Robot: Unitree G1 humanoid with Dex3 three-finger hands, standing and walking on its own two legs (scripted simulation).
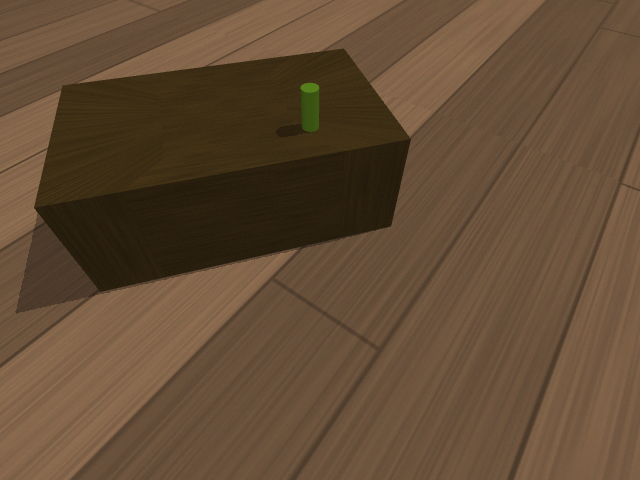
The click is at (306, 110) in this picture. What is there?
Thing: squat round
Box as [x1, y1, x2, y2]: [301, 83, 318, 131]
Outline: 305,83 301,86 302,128 307,131 313,131 318,127 318,86 314,83
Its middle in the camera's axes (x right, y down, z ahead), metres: -0.02 -0.44 +1.32
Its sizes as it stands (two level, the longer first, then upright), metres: 0.061 0.061 0.147
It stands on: a support 0.45 m high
